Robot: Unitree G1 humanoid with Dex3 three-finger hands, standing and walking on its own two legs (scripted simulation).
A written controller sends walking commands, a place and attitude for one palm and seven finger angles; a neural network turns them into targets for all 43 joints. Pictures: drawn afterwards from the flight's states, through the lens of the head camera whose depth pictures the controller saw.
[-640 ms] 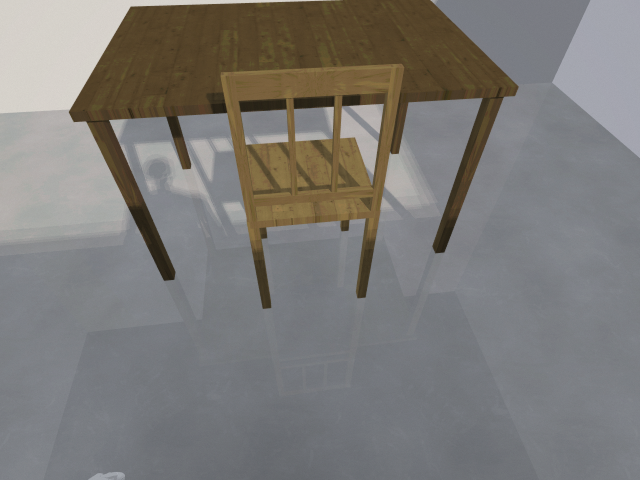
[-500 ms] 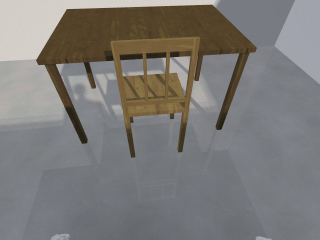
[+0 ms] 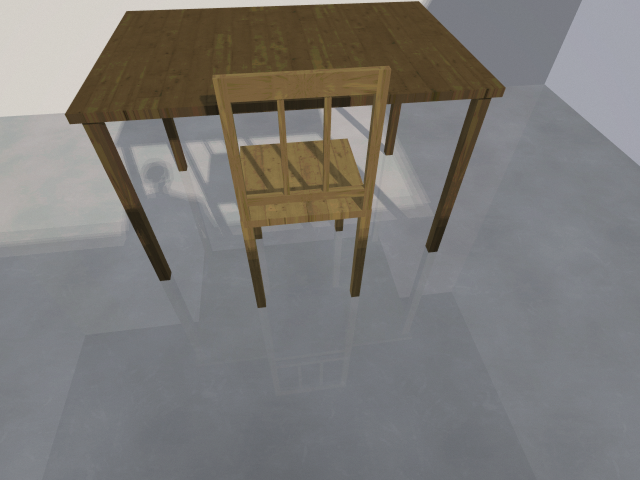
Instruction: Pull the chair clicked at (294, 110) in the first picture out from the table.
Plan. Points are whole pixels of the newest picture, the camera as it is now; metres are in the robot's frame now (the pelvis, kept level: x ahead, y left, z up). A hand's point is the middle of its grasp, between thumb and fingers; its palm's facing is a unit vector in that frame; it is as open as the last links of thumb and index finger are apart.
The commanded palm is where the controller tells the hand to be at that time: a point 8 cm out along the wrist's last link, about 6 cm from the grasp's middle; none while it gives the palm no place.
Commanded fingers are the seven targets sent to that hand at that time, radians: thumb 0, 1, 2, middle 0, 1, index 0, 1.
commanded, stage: stand and wait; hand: left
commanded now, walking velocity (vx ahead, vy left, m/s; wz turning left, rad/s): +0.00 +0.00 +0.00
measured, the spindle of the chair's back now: (283, 150) +0.87 +0.14 -0.09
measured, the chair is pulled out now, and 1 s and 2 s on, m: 0.00 0.00 0.00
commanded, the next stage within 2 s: look at it before walking up in 0.18 s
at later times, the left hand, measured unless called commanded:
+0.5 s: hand out of the picture +0.07 +0.24 -0.16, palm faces -0.02 -0.95 -0.33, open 7.4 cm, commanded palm none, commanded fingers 0.00 0.90 0.90 -0.20 -0.30 -0.20 -0.30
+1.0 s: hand out of the picture +0.08 +0.25 -0.15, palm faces -0.02 -0.94 -0.34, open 7.4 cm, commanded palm none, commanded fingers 0.00 0.90 0.90 -0.20 -0.30 -0.20 -0.30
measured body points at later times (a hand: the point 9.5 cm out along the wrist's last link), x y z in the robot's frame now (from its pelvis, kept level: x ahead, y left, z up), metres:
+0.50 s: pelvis +0.00 +0.00 +0.00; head -0.01 +0.00 +0.45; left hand +0.08 +0.29 -0.13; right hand +0.07 -0.29 -0.13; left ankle +0.01 +0.13 -0.74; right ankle +0.01 -0.11 -0.74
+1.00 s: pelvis +0.01 +0.00 +0.00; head +0.01 -0.01 +0.45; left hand +0.08 +0.30 -0.13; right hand +0.08 -0.29 -0.13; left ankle +0.01 +0.13 -0.74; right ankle +0.01 -0.11 -0.74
